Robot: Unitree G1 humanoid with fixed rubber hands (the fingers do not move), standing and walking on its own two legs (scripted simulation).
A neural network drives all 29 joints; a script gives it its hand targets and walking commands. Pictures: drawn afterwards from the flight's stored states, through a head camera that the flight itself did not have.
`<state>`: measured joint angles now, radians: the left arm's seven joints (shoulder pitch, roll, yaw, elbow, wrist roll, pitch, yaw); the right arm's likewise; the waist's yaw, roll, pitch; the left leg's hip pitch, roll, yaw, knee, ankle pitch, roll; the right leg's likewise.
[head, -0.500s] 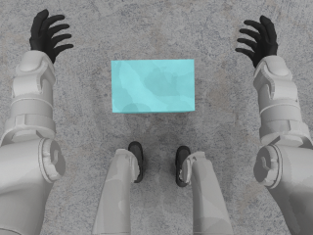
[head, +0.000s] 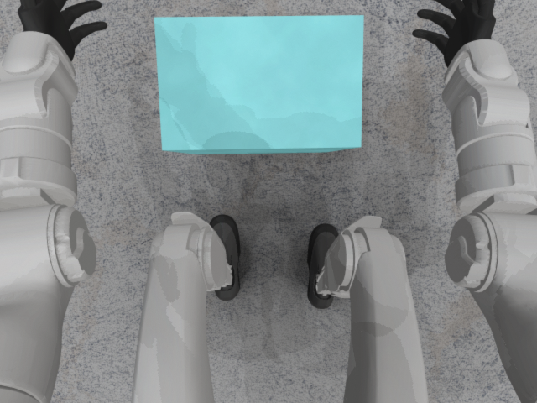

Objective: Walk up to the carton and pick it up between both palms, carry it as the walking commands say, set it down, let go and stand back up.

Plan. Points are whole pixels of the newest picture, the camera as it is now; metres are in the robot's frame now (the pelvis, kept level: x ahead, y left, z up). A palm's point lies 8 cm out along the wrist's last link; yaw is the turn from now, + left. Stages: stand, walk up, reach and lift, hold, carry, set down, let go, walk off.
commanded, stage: reach and lift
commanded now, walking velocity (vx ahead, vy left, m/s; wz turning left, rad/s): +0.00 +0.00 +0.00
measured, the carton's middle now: (261, 101) +0.50 +0.04 -0.35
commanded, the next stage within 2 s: none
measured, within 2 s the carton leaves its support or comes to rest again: neither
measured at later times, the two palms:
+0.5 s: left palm (122, 77) +0.51 +0.26 -0.26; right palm (406, 79) +0.53 -0.19 -0.26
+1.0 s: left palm (135, 81) +0.51 +0.25 -0.28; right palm (396, 83) +0.53 -0.19 -0.28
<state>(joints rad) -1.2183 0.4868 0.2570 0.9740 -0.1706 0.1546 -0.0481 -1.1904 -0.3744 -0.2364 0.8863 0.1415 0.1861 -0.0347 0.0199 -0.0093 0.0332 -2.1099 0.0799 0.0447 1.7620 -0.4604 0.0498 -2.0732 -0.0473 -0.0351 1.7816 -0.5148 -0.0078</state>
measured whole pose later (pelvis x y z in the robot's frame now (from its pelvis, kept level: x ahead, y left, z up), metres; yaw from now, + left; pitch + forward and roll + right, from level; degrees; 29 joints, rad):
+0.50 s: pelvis -0.01 +0.00 -0.10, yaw +1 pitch +38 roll -1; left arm -1.36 0.49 0.13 1.13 -0.25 0.06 0.04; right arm -1.33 -0.41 -0.14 1.08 0.25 0.07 -0.09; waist 0.01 -0.02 0.28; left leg -2.28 0.09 0.04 2.11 -0.50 0.06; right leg -2.24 -0.06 -0.02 2.15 -0.57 -0.01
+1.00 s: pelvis -0.01 +0.00 -0.12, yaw +1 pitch +35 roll -1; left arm -1.40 0.49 0.08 1.19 -0.31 0.03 0.06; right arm -1.38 -0.40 -0.06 1.13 0.30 0.05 -0.12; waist 0.01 -0.02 0.36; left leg -2.30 0.09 0.03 2.19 -0.51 0.06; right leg -2.26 -0.06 -0.02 2.23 -0.58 -0.02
